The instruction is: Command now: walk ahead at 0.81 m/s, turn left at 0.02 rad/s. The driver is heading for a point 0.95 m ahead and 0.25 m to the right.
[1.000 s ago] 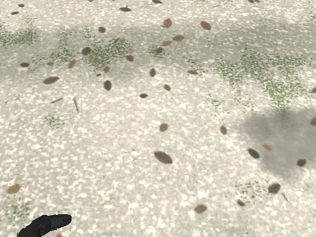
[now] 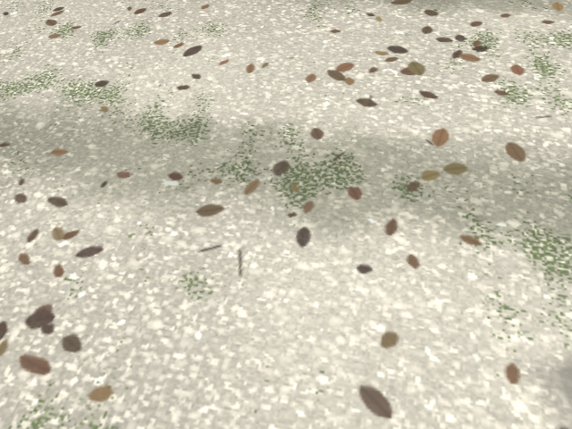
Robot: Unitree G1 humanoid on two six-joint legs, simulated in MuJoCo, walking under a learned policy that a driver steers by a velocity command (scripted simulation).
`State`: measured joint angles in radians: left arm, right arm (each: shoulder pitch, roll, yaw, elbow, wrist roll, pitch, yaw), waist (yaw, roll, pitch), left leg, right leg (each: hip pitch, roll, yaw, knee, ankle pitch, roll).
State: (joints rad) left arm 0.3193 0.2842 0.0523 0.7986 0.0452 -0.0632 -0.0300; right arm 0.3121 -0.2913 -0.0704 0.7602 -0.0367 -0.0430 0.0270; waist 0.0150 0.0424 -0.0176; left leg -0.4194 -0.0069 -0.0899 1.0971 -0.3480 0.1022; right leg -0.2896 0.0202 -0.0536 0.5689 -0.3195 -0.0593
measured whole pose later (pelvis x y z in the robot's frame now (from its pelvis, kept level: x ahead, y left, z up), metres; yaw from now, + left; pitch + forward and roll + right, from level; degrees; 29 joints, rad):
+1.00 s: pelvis +0.83 -0.09 -0.01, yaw -28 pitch -1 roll -1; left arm 0.38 0.32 0.07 0.88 0.02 -0.02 0.00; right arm 0.12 -0.22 0.01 0.70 -0.05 -0.10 0.00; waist 0.04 -0.01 0.06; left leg -0.48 0.07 -0.09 1.38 -0.35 -0.03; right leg -0.28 0.22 -0.04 0.54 -0.24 -0.20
